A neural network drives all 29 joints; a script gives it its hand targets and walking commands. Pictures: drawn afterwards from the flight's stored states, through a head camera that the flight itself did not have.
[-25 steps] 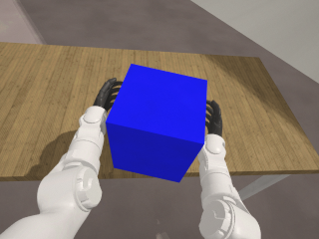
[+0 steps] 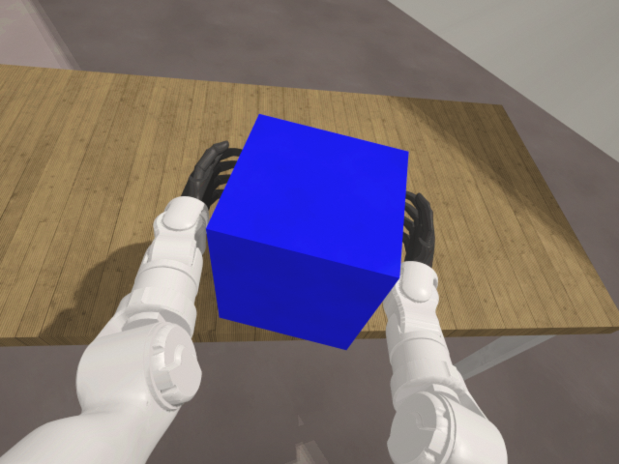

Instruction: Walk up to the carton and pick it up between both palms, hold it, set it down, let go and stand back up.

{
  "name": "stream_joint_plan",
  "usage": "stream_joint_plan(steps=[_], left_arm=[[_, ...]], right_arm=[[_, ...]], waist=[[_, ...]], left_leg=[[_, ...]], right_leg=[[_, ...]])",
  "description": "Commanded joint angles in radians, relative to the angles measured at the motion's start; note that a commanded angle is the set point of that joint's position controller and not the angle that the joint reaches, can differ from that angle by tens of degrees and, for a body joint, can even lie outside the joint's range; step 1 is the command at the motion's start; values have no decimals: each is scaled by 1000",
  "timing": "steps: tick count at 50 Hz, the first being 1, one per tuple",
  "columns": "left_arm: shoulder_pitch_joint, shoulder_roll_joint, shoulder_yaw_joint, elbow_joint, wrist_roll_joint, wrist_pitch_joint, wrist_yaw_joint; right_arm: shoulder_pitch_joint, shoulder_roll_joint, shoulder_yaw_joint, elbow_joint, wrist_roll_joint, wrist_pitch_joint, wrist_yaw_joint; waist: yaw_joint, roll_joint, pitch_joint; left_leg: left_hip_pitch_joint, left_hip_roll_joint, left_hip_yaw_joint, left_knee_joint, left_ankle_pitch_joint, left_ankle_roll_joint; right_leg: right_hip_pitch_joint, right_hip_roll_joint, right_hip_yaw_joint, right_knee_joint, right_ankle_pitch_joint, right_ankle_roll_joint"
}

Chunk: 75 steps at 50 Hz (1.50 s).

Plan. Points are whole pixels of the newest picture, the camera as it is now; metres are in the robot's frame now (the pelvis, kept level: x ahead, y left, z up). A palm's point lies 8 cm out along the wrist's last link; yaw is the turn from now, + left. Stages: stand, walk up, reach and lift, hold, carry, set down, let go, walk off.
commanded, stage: reach and lift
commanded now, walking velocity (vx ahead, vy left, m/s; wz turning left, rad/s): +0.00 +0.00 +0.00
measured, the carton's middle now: (306, 241) +0.41 -0.02 +0.01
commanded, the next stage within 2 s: none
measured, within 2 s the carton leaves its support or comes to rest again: leaves its support in 0.92 s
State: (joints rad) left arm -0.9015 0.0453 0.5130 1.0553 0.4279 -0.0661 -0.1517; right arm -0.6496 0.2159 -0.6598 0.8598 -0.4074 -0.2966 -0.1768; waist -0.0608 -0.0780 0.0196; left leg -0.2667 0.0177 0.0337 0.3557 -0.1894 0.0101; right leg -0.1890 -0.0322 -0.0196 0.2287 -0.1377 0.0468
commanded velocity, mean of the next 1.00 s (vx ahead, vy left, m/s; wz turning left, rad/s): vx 0.00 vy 0.00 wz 0.00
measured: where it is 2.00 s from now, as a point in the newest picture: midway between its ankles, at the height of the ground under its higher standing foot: outside the picture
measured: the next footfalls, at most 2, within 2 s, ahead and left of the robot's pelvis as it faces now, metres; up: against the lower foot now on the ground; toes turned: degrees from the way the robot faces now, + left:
none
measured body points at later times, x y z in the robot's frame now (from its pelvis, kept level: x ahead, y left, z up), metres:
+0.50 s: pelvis -0.01 +0.00 +0.00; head +0.05 +0.04 +0.44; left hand +0.45 +0.13 +0.07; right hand +0.38 -0.17 +0.05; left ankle -0.01 +0.10 -0.75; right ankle -0.02 -0.15 -0.75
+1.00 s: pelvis -0.01 -0.01 +0.00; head +0.04 +0.03 +0.45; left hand +0.44 +0.12 +0.08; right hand +0.37 -0.18 +0.06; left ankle -0.01 +0.10 -0.75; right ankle -0.02 -0.15 -0.75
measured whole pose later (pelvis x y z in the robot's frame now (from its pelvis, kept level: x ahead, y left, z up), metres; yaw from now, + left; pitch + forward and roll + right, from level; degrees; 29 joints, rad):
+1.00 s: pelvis -0.01 -0.01 +0.00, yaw +0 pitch +8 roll -1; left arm -0.87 0.05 0.36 1.06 0.30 -0.07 -0.06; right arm -0.63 0.10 -0.44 0.93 -0.23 -0.30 -0.22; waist -0.04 -0.07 -0.05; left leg -0.30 0.03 0.04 0.31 -0.14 0.00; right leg -0.23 -0.02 -0.02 0.20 -0.09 0.03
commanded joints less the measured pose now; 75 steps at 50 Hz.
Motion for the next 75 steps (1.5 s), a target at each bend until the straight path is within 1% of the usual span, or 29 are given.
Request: stream_joint_plan(steps=[1,10,20,24,29,32,35,39,45,48,51,56,63,66,68,72,75], left_arm=[[-428,-513,-222,30,21,-30,-60],[-450,-508,-226,39,20,-33,-44],[-474,-518,-254,29,5,-67,-37],[-479,-516,-265,31,-6,-85,-37],[-484,-511,-275,35,-23,-91,-41],[-492,-510,-285,36,-35,-87,-42],[-499,-519,-306,29,-51,-81,-39],[-504,-537,-343,7,-77,-73,-29],[-488,-571,-400,-35,-115,-62,-11],[-482,-579,-422,-57,-132,-54,-8],[-468,-585,-443,-84,-148,-34,-8],[-452,-593,-485,-151,-181,24,-18],[-474,-625,-573,-282,-242,112,-30],[-475,-635,-594,-322,-256,154,-27],[-470,-634,-597,-346,-258,183,-25],[-439,-625,-578,-384,-243,246,-24],[-407,-612,-548,-409,-220,295,-27]], right_arm=[[-526,430,302,53,-70,-54,128],[-547,414,286,69,-62,-55,131],[-589,412,319,76,-52,-91,121],[-605,417,347,83,-45,-110,112],[-623,420,388,82,-26,-116,99],[-637,420,409,78,-13,-111,93],[-653,418,436,64,4,-104,90],[-678,416,480,31,35,-94,89],[-706,415,566,-32,90,-75,93],[-703,416,604,-49,115,-56,91],[-690,414,641,-61,144,-27,89],[-670,405,695,-96,212,36,78],[-713,394,768,-206,319,112,61],[-739,381,793,-250,361,145,62],[-751,371,810,-274,387,167,63],[-762,345,837,-307,437,212,64],[-754,323,848,-310,467,244,65]], waist=[[-13,149,-475],[-10,159,-499],[-8,158,-569],[-7,141,-580],[-5,112,-570],[-4,100,-569],[-1,98,-584],[9,105,-624],[33,112,-675],[35,109,-664],[32,107,-635],[12,106,-582],[-18,115,-582],[-18,122,-573],[-13,121,-562],[0,111,-513],[8,96,-450]], left_leg=[[254,2,97,22,483,-74],[252,4,95,23,474,-75],[258,0,93,30,516,-74],[232,-6,96,20,502,-69],[173,-18,103,-10,428,-56],[149,-23,105,-26,380,-49],[150,-25,104,-34,364,-47],[174,-25,100,-31,382,-47],[220,-23,90,-13,458,-52],[226,-24,83,-11,469,-52],[237,-27,78,-13,475,-54],[265,-32,66,-12,481,-58],[307,-37,43,6,486,-69],[326,-37,35,9,470,-71],[335,-38,31,6,455,-70],[350,-41,30,-4,425,-65],[350,-44,32,-19,389,-60]], right_leg=[[127,73,-117,42,350,-12],[97,75,-116,33,318,-20],[123,76,-112,39,380,-21],[162,71,-105,42,418,-17],[226,60,-93,46,454,-8],[247,54,-88,45,453,-5],[251,53,-86,44,449,-5],[242,57,-85,42,443,-10],[233,66,-81,42,451,-17],[235,66,-76,41,455,-16],[238,65,-72,39,455,-14],[242,66,-67,31,456,-10],[242,71,-64,32,433,-9],[220,75,-64,28,384,-10],[211,77,-62,25,355,-10],[209,81,-56,16,307,-8],[220,83,-50,6,269,-5]])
